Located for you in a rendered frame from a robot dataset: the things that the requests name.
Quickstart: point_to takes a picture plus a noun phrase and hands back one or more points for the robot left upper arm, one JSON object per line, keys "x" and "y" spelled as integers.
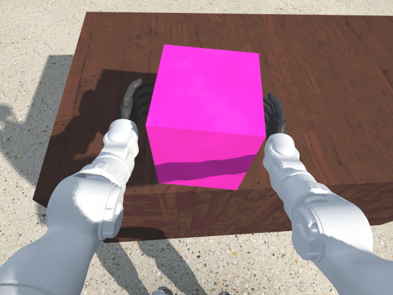
{"x": 83, "y": 212}

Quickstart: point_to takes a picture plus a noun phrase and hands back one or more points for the right robot forearm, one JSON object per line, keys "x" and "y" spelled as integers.
{"x": 289, "y": 178}

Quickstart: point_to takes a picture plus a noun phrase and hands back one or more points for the robot right upper arm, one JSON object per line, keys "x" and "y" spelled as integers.
{"x": 336, "y": 237}

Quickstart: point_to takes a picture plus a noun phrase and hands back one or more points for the pedestal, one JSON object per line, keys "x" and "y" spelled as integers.
{"x": 333, "y": 75}

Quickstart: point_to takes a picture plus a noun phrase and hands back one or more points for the carton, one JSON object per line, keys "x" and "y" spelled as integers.
{"x": 206, "y": 120}

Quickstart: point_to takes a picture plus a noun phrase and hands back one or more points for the robot right hand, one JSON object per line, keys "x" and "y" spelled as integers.
{"x": 275, "y": 121}

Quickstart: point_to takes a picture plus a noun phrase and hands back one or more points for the left robot forearm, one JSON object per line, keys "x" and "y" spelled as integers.
{"x": 115, "y": 162}

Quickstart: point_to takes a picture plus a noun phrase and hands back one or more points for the robot left hand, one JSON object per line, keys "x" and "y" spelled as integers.
{"x": 130, "y": 106}

